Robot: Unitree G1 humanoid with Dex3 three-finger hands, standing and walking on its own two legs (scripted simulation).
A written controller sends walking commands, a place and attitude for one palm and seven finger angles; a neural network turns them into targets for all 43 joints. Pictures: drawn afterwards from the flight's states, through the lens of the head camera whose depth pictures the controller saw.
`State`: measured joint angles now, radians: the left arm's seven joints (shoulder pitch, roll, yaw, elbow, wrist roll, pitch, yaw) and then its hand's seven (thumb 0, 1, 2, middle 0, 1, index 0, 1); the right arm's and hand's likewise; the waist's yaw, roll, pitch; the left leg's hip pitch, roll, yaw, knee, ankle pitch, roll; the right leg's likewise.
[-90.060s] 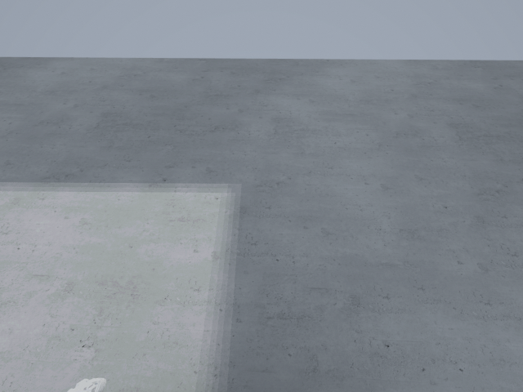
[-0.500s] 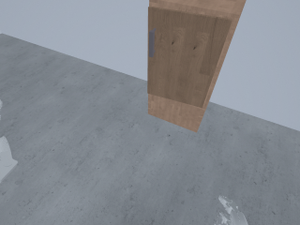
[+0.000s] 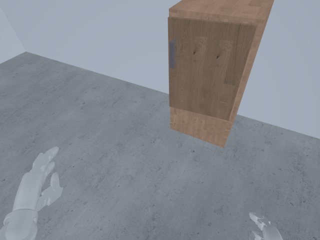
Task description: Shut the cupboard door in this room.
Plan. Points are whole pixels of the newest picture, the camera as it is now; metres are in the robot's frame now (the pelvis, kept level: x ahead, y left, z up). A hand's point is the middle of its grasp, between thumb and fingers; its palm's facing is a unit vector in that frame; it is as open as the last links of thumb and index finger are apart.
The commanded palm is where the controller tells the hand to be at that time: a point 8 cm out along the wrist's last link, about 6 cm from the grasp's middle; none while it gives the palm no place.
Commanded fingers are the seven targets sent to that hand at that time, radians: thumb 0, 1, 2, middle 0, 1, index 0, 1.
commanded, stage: let the arm hang, fingers relaxed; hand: left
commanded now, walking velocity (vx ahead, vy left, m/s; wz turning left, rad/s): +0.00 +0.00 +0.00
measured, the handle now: (173, 53) +1.03 +0.01 -0.02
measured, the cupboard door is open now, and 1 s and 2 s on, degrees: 6 6 6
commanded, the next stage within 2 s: look to check the result in 1.00 s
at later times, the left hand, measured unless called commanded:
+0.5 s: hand out of the picture -0.09 +0.20 -0.16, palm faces +0.02 -0.98 -0.22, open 7.3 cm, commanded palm none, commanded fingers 0.00 0.90 0.90 -0.20 -0.30 -0.20 -0.30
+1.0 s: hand out of the picture -0.01 +0.19 -0.16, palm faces +0.00 -0.98 -0.19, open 7.3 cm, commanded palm none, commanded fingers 0.00 0.90 0.90 -0.20 -0.30 -0.20 -0.30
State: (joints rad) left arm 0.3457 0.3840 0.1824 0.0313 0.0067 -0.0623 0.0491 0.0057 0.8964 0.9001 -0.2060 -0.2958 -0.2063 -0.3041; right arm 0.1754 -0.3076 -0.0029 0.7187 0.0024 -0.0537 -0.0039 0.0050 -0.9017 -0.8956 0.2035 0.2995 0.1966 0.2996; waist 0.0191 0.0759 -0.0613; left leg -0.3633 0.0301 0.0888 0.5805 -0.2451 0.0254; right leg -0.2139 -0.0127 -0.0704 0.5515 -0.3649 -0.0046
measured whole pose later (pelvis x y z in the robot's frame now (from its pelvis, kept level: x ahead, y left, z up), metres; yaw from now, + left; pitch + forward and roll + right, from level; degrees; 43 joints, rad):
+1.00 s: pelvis -0.01 +0.01 +0.01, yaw -1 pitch -2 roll +0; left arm 0.28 0.16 0.01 1.12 0.02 -0.01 0.02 0.00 0.91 0.90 -0.20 -0.29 -0.20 -0.30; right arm 0.26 -0.18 -0.02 1.12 -0.02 0.00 -0.03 0.00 -0.91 -0.90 0.20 0.30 0.20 0.30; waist -0.01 0.00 0.02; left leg -0.22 -0.01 0.11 0.38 -0.13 0.05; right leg -0.10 -0.04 -0.05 0.40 -0.27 0.02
